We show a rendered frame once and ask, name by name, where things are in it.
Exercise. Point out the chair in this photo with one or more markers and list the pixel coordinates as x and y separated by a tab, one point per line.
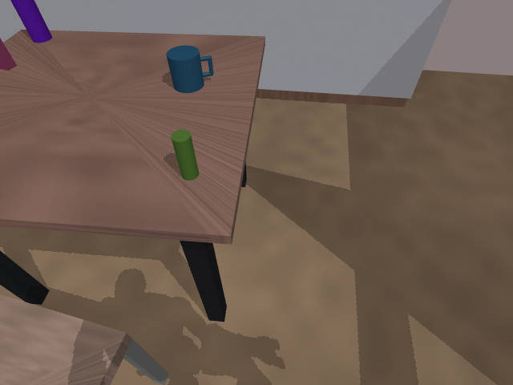
39	346

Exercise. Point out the table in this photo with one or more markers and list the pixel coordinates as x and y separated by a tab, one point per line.
86	120

